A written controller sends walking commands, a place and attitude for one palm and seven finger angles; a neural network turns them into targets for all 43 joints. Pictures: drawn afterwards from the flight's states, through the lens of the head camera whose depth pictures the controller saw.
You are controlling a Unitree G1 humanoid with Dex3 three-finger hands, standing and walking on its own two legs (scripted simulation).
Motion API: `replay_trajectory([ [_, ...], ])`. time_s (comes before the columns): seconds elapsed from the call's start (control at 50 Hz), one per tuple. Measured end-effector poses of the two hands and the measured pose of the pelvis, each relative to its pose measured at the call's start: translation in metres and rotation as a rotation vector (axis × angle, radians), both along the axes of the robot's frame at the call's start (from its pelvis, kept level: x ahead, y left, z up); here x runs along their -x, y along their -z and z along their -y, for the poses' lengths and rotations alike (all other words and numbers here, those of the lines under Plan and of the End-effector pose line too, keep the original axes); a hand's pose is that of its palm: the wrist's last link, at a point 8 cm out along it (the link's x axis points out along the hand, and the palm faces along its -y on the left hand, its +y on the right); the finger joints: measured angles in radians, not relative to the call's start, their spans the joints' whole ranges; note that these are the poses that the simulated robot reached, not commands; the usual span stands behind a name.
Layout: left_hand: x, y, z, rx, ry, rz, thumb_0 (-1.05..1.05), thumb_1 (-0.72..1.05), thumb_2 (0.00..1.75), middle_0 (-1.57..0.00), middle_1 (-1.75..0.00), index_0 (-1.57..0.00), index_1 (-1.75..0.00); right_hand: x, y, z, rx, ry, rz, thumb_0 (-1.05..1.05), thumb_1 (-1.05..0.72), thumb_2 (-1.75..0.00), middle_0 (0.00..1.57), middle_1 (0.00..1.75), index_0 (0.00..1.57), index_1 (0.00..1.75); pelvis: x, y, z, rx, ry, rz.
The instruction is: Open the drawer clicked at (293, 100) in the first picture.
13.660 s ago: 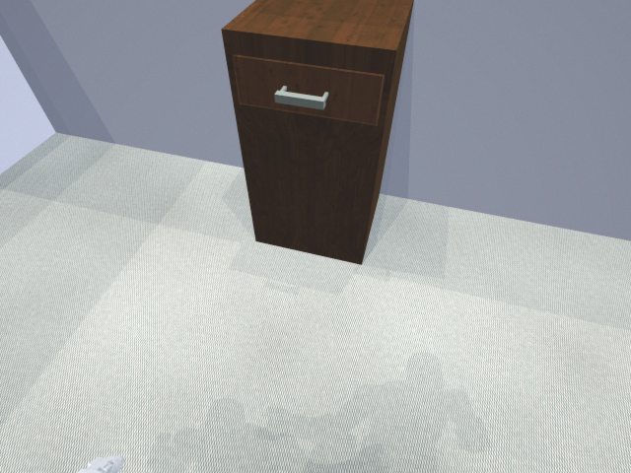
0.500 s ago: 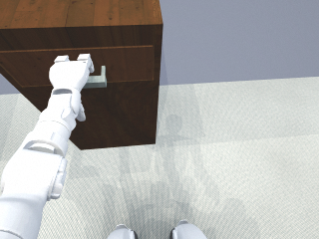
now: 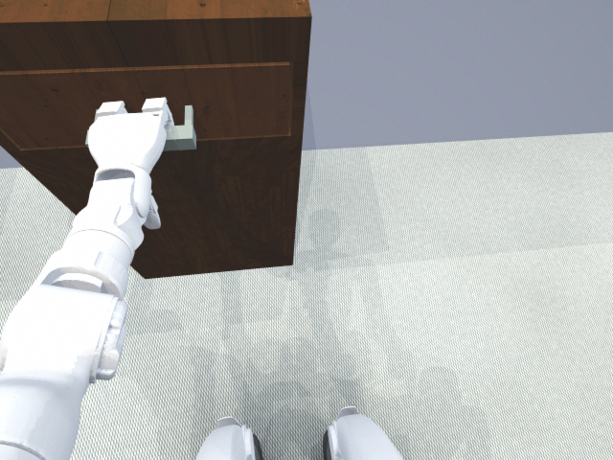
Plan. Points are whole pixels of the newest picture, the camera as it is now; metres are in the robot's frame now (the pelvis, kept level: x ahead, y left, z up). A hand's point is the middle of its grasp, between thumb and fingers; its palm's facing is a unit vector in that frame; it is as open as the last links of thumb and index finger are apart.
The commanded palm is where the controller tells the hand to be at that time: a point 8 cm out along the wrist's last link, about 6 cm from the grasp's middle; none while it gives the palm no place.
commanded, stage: lower the fingers behind the handle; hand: left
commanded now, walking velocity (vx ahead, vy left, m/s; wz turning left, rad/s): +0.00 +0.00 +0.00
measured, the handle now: (144, 127) +0.58 +0.17 +0.01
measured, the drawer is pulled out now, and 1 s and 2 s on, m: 0.00 0.00 0.05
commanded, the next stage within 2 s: close the thumb around the handle in 0.46 s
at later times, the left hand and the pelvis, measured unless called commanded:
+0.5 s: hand (145, 167) +0.52 +0.17 +0.00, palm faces -0.07 -0.03 -1.00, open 13.8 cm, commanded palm +0.51 +0.16 +0.05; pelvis -0.01 +0.00 +0.00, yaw +0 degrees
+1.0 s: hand (150, 168) +0.52 +0.16 +0.00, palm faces -0.06 -0.04 -1.00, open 8.7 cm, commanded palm +0.50 +0.16 +0.05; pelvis -0.01 +0.00 +0.00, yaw +0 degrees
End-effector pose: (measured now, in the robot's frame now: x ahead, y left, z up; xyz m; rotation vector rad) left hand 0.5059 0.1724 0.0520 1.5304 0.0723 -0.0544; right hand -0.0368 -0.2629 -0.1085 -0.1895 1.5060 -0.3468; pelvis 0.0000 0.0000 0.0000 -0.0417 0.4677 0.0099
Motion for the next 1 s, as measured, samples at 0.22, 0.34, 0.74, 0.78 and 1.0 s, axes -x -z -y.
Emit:
replay_trajectory([
  [0.22,0.001,0.002,0.0,-0.002,-0.01,0.018,0.0,-0.49,0.3,-0.31,-1.2,-0.32,-1.2,0.003,0.005,-0.002,-0.004,0.002,0.004,0.0,-0.9,-0.9,0.2,0.3,0.2,0.3,0.005,0.005,-0.001,0.004,0.002,-0.008],
  [0.34,0.004,0.001,0.005,-0.001,-0.005,0.009,0.0,-0.49,0.3,-0.31,-1.2,-0.32,-1.2,0.002,0.005,-0.003,-0.008,0.001,0.015,0.0,-0.9,-0.9,0.2,0.3,0.2,0.3,0.006,0.004,-0.001,0.005,-0.001,0.0],
  [0.74,0.006,-0.001,0.003,0.002,-0.003,0.019,0.0,-0.35,0.36,-0.32,-1.22,-0.33,-1.21,0.005,0.005,0.003,0.004,-0.004,0.017,0.0,-0.9,-0.9,0.2,0.3,0.2,0.3,0.009,0.005,0.002,0.002,-0.001,-0.001],
  [0.78,0.006,-0.001,0.003,-0.002,-0.004,0.021,0.0,-0.28,0.39,-0.33,-1.22,-0.33,-1.22,0.005,0.005,0.003,0.003,-0.003,0.017,0.0,-0.9,-0.9,0.2,0.3,0.2,0.3,0.009,0.005,0.002,0.002,-0.001,0.0],
  [1.0,0.008,-0.002,0.008,0.003,-0.009,0.02,0.0,0.26,0.62,-0.35,-1.26,-0.37,-1.28,0.002,0.006,0.002,-0.007,0.0,0.027,0.0,-0.9,-0.9,0.2,0.3,0.2,0.3,0.008,0.003,0.003,0.0,0.002,0.008],
])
